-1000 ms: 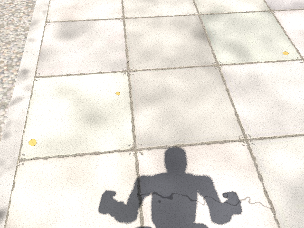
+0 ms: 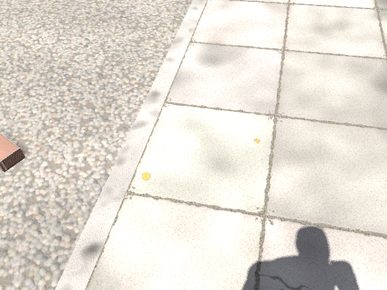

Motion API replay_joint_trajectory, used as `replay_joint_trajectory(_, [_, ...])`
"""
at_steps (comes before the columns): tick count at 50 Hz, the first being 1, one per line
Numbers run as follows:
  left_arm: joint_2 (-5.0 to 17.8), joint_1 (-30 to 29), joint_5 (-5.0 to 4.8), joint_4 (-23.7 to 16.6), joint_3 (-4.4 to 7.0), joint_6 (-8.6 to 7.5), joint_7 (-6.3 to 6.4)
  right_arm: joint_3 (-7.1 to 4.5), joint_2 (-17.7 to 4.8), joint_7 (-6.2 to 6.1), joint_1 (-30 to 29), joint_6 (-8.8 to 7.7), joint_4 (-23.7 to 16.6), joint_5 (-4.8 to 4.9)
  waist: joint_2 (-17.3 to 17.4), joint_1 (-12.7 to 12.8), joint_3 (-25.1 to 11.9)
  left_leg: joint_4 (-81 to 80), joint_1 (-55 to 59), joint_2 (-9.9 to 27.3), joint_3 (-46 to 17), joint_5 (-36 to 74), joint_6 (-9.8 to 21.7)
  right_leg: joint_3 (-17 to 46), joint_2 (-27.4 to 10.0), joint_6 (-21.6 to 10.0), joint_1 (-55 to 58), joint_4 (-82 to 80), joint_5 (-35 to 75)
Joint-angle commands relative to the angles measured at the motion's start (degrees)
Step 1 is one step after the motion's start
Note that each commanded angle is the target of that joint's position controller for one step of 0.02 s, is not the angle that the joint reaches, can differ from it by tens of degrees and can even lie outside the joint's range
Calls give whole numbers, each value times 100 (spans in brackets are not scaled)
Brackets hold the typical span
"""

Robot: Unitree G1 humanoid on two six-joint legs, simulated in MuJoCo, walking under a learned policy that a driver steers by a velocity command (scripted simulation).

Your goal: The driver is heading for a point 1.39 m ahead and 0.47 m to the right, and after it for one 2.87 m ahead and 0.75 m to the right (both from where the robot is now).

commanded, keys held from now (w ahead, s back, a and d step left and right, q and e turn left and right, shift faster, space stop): w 0.40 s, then w+e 0.60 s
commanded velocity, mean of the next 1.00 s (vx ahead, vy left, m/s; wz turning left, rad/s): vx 0.46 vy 0.00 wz -0.22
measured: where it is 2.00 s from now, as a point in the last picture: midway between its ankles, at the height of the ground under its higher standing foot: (271, 176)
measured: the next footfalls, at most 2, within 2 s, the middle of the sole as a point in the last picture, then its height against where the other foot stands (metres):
left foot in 0.24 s outside the picture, level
right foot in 0.80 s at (240, 277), level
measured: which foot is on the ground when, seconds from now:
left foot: up 0.00-0.22, down 0.24-0.82, up 0.84-1.00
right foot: down 0.00-0.26, up 0.28-0.78, down 0.80-1.00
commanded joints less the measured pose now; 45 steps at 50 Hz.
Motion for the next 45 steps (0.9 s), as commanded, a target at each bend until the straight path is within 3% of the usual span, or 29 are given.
replay_joint_trajectory(1, [865,-24,-19,-329,192,-79,16,-73,-294,112,-1037,-230,-664,-48,-820,189,602,-271,-1959,419,-59,746,-131,1568,-1374,-984,1005,-1582,176])
replay_joint_trajectory(4, [1002,-23,-28,-365,219,-27,13,33,-48,202,-1222,-234,-709,-32,-940,255,529,-1342,-860,276,219,1410,-276,774,-1057,-866,323,-1579,872])
replay_joint_trajectory(8, [1271,160,-127,-305,302,-2,-19,1,-292,238,-1335,-220,-814,27,-999,232,674,-2036,-207,227,205,1609,-151,796,-1379,-857,113,-1540,885])
replay_joint_trajectory(10, [1331,45,-148,-290,322,30,-20,-73,-477,219,-989,-225,-740,29,-985,-71,601,-2298,293,156,241,1607,39,729,-1483,-739,180,-1218,1541])
replay_joint_trajectory(11, [1318,-9,-137,-288,313,47,-14,-161,-624,181,-505,-216,-593,6,-912,-367,324,-2398,983,10,349,1571,158,514,-1346,-616,105,-607,2456])
replay_joint_trajectory(12, [1136,45,-97,-275,249,52,-8,-296,-856,123,347,-198,-330,10,-722,-759,-201,-2441,2082,-52,367,1503,318,189,-1052,-449,-173,536,3137])
replay_joint_trajectory(13, [770,72,63,-425,98,49,4,-411,-1254,39,1396,-165,-145,-40,80,-1164,-1060,-2453,3627,980,-847,1040,649,-93,-715,-183,-1236,2486,1948])
replay_joint_trajectory(14, [156,605,-44,-635,-64,-65,20,-436,-1732,88,1599,-185,-93,-159,1846,-731,-1723,-3677,4616,2203,-4002,-878,1491,235,319,100,-2924,4381,-1316])
replay_joint_trajectory(15, [825,253,-209,-579,89,-168,-9,-288,-1182,112,1271,-244,-143,-105,1197,-820,-1226,-4241,4155,2198,-4404,-1518,1385,827,51,42,-3531,5088,-1283])
replay_joint_trajectory(16, [1067,-235,-291,-706,165,-212,-53,-197,-916,104,905,-267,-157,-81,859,-722,-532,-4180,3565,2105,-3569,-1138,1211,677,-252,-90,-3837,5160,-789])
replay_joint_trajectory(17, [997,-466,-215,-727,142,-231,-40,-156,-807,111,597,-273,-183,-98,303,-572,-233,-4179,2947,1865,-2897,-288,1115,551,-512,-129,-3641,4961,-281])
replay_joint_trajectory(18, [905,-572,-87,-703,154,-219,-30,-116,-647,135,343,-276,-194,-144,101,-422,6,-4271,2458,1536,-2317,359,1013,535,-678,-137,-3461,4633,111])
replay_joint_trajectory(19, [832,-411,-86,-681,155,-179,-58,-95,-593,123,204,-298,-206,-199,384,-228,-31,-4399,2152,1434,-2018,735,1035,575,-805,-105,-3153,4490,388])
replay_joint_trajectory(21, [699,-274,-95,-580,135,-66,-81,-92,-504,100,160,-377,-137,-155,347,-118,2,-4644,1908,1316,-1523,1264,1113,509,-846,5,-2978,4284,592])
replay_joint_trajectory(23, [634,-509,-85,-634,121,37,-61,-118,-569,72,222,-447,-14,-154,150,-123,238,-4820,1805,1312,-1066,1684,1116,510,-854,120,-3276,3958,909])
replay_joint_trajectory(26, [554,-993,-72,-797,99,34,-70,-138,-640,13,441,-446,162,-189,23,-291,415,-4889,1962,1261,-475,2210,1024,650,-716,214,-3613,3118,1699])
replay_joint_trajectory(30, [424,-1697,-82,-1038,39,-38,-195,-144,-767,-50,592,-417,288,-169,-8,-571,571,-4991,2124,1204,215,2455,798,320,-478,137,-3346,1797,2626])
replay_joint_trajectory(34, [331,-2277,-101,-1378,-13,-69,-376,-160,-826,-83,946,-272,505,-114,-96,-780,727,-4689,3023,1453,502,2939,722,108,-380,-44,-3648,1142,2414])
replay_joint_trajectory(36, [387,-2337,-100,-1534,11,-76,-470,-182,-912,-117,920,-164,517,-97,-7,-684,638,-4258,3410,1547,636,4033,630,-118,-225,-198,-3560,992,1877])
replay_joint_trajectory(37, [470,-2234,-93,-1576,51,-62,-493,-205,-1002,-148,862,-116,486,-97,119,-572,457,-3892,3531,1550,725,5098,564,-303,-54,-299,-3277,1000,1558])
replay_joint_trajectory(38, [593,-1986,-85,-1575,116,-32,-493,-233,-1105,-190,823,-67,451,-94,283,-406,189,-3383,3633,1547,801,6198,500,-479,151,-414,-2864,1069,1219])
replay_joint_trajectory(39, [802,-1415,-87,-1481,230,-2,-475,-247,-1170,-233,782,-9,412,-111,387,-86,-190,-2549,3594,1494,880,6948,432,-580,373,-557,-2152,1084,991])
replay_joint_trajectory(40, [1093,-504,-101,-1291,395,15,-404,-232,-1169,-275,670,23,355,-96,280,433,-657,-1295,2991,1309,1023,6806,260,-505,533,-784,-773,725,1285])
replay_joint_trajectory(41, [1568,339,-96,-1152,546,90,-275,-119,-917,-300,813,-39,203,-219,-435,686,-1312,509,1475,1014,1014,4601,65,947,-400,-1152,1128,758,1412])
replay_joint_trajectory(42, [1880,63,-117,-1309,571,58,-255,112,-188,-180,1270,-231,-45,-274,-1744,34,-1923,2689,-1052,-414,317,-779,-333,4472,-1836,-2396,2942,19,541])
replay_joint_trajectory(43, [1402,217,-73,-1329,453,37,-256,-5,-812,-51,778,-477,-111,-103,-1019,474,-2252,3035,-1667,-141,-842,-775,-205,4794,-1849,-2280,3099,-478,80])
replay_joint_trajectory(44, [1164,53,-26,-1303,386,13,-235,-16,-893,6,266,-577,-316,96,-712,452,-1407,2771,-1902,132,-773,-350,-102,3823,-1628,-1968,2457,-530,323])
replay_joint_trajectory(45, [1083,-292,-38,-1321,356,-14,-244,24,-777,-14,100,-622,-373,25,-66,153,-714,2135,-1783,378,-682,13,-84,3120,-1353,-1782,1446,-607,1020])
